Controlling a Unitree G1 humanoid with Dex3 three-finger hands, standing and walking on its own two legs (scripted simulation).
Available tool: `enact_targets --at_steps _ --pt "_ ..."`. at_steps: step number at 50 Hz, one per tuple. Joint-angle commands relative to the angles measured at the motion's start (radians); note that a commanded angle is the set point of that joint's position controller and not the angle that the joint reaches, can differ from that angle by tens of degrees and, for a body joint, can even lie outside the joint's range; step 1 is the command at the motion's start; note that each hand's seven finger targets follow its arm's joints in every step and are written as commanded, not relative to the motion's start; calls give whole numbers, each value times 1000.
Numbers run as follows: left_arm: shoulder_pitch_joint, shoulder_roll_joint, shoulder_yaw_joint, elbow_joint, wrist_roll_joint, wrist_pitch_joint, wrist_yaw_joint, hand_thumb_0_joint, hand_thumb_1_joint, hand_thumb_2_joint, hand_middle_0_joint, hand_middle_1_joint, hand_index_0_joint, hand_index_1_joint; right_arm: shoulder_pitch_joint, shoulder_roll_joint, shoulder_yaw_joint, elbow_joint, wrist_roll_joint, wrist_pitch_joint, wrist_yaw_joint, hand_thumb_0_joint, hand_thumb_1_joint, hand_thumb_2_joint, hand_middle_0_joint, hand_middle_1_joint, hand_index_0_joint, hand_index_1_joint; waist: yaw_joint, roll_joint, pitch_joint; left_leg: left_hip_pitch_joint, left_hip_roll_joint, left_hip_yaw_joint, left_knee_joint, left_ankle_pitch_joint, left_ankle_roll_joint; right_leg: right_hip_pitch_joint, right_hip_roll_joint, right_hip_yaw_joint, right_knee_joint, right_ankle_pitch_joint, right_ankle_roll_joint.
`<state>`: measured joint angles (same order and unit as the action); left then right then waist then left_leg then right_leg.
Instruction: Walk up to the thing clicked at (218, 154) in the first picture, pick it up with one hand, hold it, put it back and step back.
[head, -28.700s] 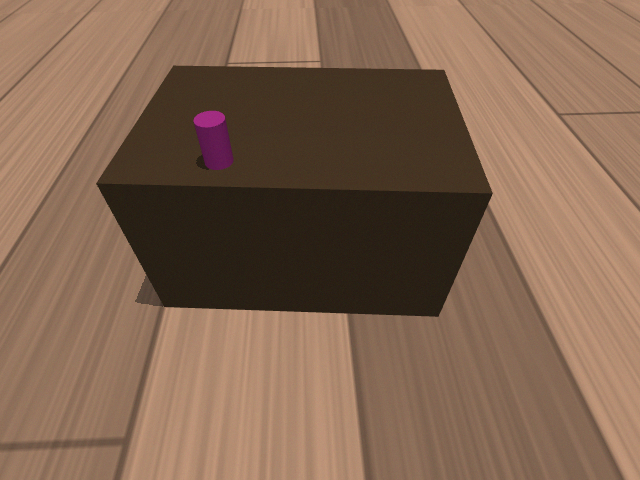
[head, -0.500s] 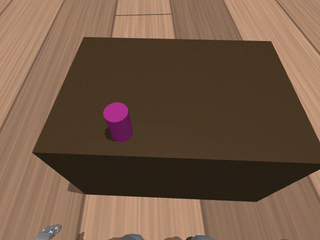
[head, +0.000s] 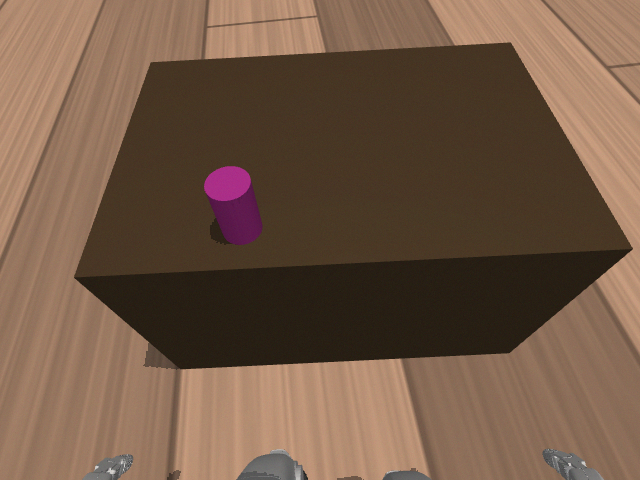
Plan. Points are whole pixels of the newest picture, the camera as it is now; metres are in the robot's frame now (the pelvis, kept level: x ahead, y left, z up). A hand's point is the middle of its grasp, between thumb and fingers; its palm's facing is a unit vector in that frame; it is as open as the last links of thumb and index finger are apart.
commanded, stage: step back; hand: left
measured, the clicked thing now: (235, 207) +0.56 +0.17 -0.09
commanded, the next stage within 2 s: none
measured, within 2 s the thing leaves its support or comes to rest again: neither
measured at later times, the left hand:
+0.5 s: hand out of the picture -0.03 +0.29 -0.14, palm faces +0.04 -0.94 -0.34, open 7.4 cm
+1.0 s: hand out of the picture -0.20 +0.26 -0.12, palm faces +0.02 -0.90 -0.43, open 7.4 cm
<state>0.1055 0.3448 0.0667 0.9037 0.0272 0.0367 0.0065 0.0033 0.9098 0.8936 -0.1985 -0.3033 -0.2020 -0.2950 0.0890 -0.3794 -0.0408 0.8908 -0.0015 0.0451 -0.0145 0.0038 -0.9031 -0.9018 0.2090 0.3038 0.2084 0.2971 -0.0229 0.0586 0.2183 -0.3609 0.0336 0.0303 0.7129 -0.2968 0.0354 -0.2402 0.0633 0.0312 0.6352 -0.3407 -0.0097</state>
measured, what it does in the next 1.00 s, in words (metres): walks backwards: left foot, then right foot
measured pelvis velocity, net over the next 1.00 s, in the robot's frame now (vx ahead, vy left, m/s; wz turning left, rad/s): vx -0.30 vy -0.01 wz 0.04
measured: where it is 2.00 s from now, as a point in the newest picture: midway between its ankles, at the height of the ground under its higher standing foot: outside the picture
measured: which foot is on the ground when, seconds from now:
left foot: down 0.00-0.00, up 0.02-0.28, down 0.30-0.76, up 0.78-1.00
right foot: down 0.00-0.32, up 0.34-0.68, down 0.70-1.00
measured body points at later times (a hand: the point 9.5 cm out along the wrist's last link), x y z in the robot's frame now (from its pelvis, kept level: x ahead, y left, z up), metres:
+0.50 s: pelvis -0.13 +0.02 +0.02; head -0.08 +0.06 +0.46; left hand -0.03 +0.34 -0.12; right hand -0.03 -0.28 -0.08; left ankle -0.10 +0.14 -0.72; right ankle -0.16 -0.14 -0.62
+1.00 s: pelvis -0.30 -0.01 +0.01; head -0.24 -0.02 +0.45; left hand -0.20 +0.31 -0.09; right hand -0.21 -0.33 -0.12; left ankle -0.34 +0.11 -0.68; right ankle -0.25 -0.14 -0.72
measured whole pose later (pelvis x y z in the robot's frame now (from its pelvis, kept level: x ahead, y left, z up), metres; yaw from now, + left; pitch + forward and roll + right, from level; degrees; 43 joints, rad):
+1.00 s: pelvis -0.30 -0.01 +0.01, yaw +2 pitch -1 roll +1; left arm 0.16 0.37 0.08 0.79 0.05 0.05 0.01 0.01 0.90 0.89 -0.20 -0.30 -0.21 -0.30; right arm 0.21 -0.41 -0.04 0.88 -0.01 0.04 -0.03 0.01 -0.91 -0.90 0.21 0.30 0.21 0.30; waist 0.01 0.02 0.15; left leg -0.37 -0.07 -0.08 0.94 -0.50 -0.02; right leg -0.35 -0.03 0.00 0.63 -0.26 0.00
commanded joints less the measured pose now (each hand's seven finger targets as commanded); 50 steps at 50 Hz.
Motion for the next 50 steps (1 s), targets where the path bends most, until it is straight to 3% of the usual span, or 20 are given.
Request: enact_targets --at_steps 1,5,11,14,15,16,17,18,21,25,29,32,35,36,37,38,39,42,46,50 --pt "-20 357 92 -140 10 -29 11 0 900 900 -200 -300 -200 -300 11 -219 -70 -74 2 -9 -20 0 -900 -900 200 300 200 300 53 -311 -192 -23 -107 -161 437 -353 -37 -98 -475 533 -301 426 -339" --pt "-66 256 74 -164 1 -25 20 0 900 900 -200 -300 -200 -300 79 -195 -51 -40 9 -19 -13 0 -900 -900 200 300 200 300 17 -197 -210 -67 -155 -173 475 -219 -42 -16 -277 209 -211 533 -213" --pt "22 251 68 -189 11 -6 23 0 900 900 -200 -300 -200 -300 91 -181 -42 -72 -3 -38 -20 0 -900 -900 200 300 200 300 59 -265 -294 -62 -60 -89 17 -210 -52 215 -266 186 -103 576 -189" --pt "-10 264 61 -206 -11 16 12 0 900 900 -200 -300 -200 -300 174 -175 -59 -42 -20 -52 -18 0 -900 -900 200 300 200 300 7 -224 -311 126 -68 -16 -362 130 -36 137 -217 133 42 504 -124" --pt "4 231 52 -211 -15 23 8 0 900 900 -200 -300 -200 -300 164 -208 -72 -45 -34 -55 -19 0 -900 -900 200 300 200 300 21 -164 -309 212 2 -127 -355 217 -16 9 -173 130 82 341 -80" --pt "25 183 42 -224 -19 23 7 0 900 900 -200 -300 -200 -300 135 -315 -98 -62 -50 -56 -17 0 -900 -900 200 300 200 300 29 92 -306 304 233 -436 -374 380 66 -223 -24 65 255 18 -28" --pt "-42 221 63 -222 -11 23 22 0 900 900 -200 -300 -200 -300 95 -393 -106 -82 -41 -50 -7 0 -900 -900 200 300 200 300 -19 157 -256 109 372 -567 -404 391 225 -210 44 109 414 -299 -3" --pt "-75 250 72 -217 1 22 30 0 900 900 -200 -300 -200 -300 57 -398 -110 -94 -43 -54 -11 0 -900 -900 200 300 200 300 -31 171 -204 -8 424 -656 -440 308 289 -187 20 180 558 -312 2" --pt "69 237 77 -156 -22 23 14 0 900 900 -200 -300 -200 -300 -64 -259 -68 -120 -41 -59 -18 0 -900 -900 200 300 200 300 81 71 -191 124 210 -266 -323 471 168 -269 46 196 674 -149 -6" --pt "45 217 78 -173 -8 15 7 0 900 900 -200 -300 -200 -300 74 -231 -74 -100 -29 -55 -20 0 -900 -900 200 300 200 300 9 77 -237 306 184 -261 -266 501 175 -289 37 156 534 -145 45" --pt "71 211 65 -177 -7 6 5 0 900 900 -200 -300 -200 -300 71 -261 -86 -126 -25 -46 -24 0 -900 -900 200 300 200 300 -4 120 -291 349 227 -255 -235 466 215 -207 -21 102 263 -170 57" --pt "120 211 66 -137 -6 1 -1 0 900 900 -200 -300 -200 -300 44 -282 -88 -143 -32 -30 -15 0 -900 -900 200 300 200 300 2 178 -311 250 205 -246 -233 366 178 -61 -37 13 45 -119 35" --pt "257 220 74 -61 5 -4 -6 0 900 900 -200 -300 -200 -300 -11 -284 -86 -152 -19 -13 -10 0 -900 -900 200 300 200 300 65 144 -343 86 160 -218 -179 215 104 130 -43 -26 -191 80 -19" --pt "244 264 87 -71 17 -6 -8 0 900 900 -200 -300 -200 -300 -4 -250 -77 -158 -13 -11 -8 0 -900 -900 200 300 200 300 61 34 -316 -27 97 -197 -107 89 55 147 -118 122 -224 26 -50" --pt "203 346 108 -97 24 -7 -12 0 900 900 -200 -300 -200 -300 6 -187 -62 -173 -8 -13 -13 0 -900 -900 200 300 200 300 59 -220 -249 -223 -85 -125 73 -181 -12 119 -301 383 -291 -7 -119" --pt "92 439 123 -147 26 -1 -8 0 900 900 -200 -300 -200 -300 -36 -206 -73 -178 -13 -13 -33 0 -900 -900 200 300 200 300 101 -388 -189 -156 -115 -124 316 -327 -47 -151 -477 536 -381 -26 -279" --pt "18 415 115 -175 20 -6 -2 0 900 900 -200 -300 -200 -300 -9 -250 -88 -154 -11 -14 -34 0 -900 -900 200 300 200 300 66 -357 -132 -95 -78 -184 430 -302 -48 -277 -491 550 -403 -39 -292" --pt "-71 269 81 -189 16 -13 6 0 900 900 -200 -300 -200 -300 86 -205 -65 -98 2 -20 -21 0 -900 -900 200 300 200 300 -12 -206 -153 -99 -161 -182 476 -158 -32 -137 -249 155 -244 300 -154" --pt "30 258 80 -197 26 -8 15 0 900 900 -200 -300 -200 -300 86 -187 -50 -105 -4 -39 -29 0 -900 -900 200 300 200 300 59 -243 -210 -141 -133 -114 309 -210 -59 73 -253 139 -166 422 -177" --pt "24 262 77 -211 14 7 27 0 900 900 -200 -300 -200 -300 140 -170 -52 -95 -22 -51 -28 0 -900 -900 200 300 200 300 48 -297 -282 -52 -37 -76 -84 -180 -37 216 -312 168 -45 592 -181"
